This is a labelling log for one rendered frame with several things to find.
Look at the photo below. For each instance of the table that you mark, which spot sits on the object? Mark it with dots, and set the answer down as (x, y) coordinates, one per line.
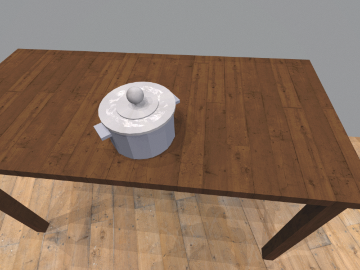
(254, 128)

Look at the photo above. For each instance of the lid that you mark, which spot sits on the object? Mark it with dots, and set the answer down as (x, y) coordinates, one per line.
(120, 116)

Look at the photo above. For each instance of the pot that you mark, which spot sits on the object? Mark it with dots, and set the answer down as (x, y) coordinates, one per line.
(144, 146)

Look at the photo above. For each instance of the knob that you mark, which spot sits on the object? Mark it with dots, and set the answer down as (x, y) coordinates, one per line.
(135, 95)

